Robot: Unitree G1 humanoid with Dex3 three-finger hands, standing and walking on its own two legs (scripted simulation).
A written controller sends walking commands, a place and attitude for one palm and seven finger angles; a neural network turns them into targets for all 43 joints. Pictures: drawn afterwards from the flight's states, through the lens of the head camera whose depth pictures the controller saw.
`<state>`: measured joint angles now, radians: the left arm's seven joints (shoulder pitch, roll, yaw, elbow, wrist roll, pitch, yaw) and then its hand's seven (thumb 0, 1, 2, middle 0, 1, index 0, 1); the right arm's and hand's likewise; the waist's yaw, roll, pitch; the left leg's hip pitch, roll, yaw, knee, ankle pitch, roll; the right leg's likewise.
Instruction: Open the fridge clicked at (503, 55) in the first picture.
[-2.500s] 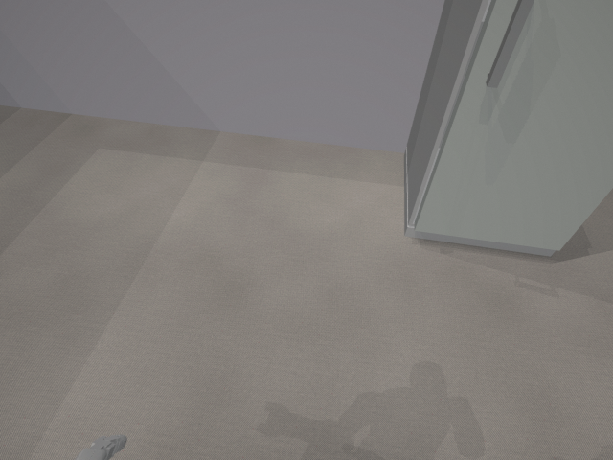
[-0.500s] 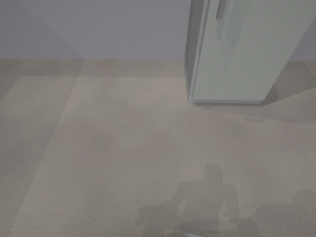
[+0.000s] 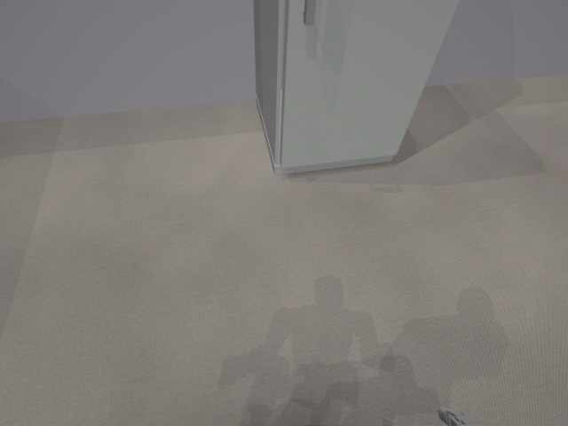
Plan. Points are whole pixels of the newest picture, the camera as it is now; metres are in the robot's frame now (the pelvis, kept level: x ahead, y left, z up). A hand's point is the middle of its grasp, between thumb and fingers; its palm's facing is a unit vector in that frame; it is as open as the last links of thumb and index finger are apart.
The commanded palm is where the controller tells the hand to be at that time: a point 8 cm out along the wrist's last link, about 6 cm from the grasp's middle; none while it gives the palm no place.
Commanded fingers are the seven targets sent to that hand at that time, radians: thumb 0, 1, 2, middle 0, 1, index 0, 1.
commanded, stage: walk to a spot facing it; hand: left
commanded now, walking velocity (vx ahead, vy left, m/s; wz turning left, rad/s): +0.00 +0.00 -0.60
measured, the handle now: out of the picture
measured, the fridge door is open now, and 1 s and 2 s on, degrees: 0 0 0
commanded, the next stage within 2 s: turn to face it in 1.78 s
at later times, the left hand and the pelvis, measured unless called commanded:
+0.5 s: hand (192, 396) +0.17 +0.17 -0.16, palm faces -0.38 -0.91 -0.16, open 7.4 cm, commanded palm none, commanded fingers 0.00 0.90 0.90 -0.20 -0.30 -0.20 -0.30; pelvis +0.01 +0.02 +0.01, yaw -21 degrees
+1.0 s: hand (256, 369) +0.23 +0.07 -0.17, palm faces -0.45 -0.86 -0.21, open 7.3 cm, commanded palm none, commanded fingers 0.00 0.90 0.90 -0.20 -0.30 -0.20 -0.30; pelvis +0.14 -0.10 +0.00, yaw -31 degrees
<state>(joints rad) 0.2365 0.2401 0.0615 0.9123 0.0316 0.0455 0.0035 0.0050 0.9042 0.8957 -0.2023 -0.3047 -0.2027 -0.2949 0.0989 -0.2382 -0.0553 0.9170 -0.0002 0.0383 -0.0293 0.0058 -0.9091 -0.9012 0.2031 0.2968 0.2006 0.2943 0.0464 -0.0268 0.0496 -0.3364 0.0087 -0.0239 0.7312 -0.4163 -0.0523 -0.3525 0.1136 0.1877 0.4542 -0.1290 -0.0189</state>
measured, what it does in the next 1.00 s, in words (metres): walks ahead, turning right: left foot, then right foot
